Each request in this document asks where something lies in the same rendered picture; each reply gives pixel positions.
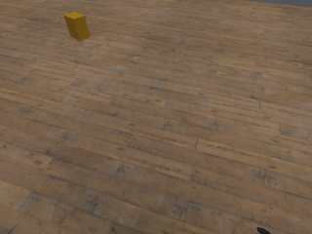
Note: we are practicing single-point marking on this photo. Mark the carton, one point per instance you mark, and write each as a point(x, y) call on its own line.
point(77, 26)

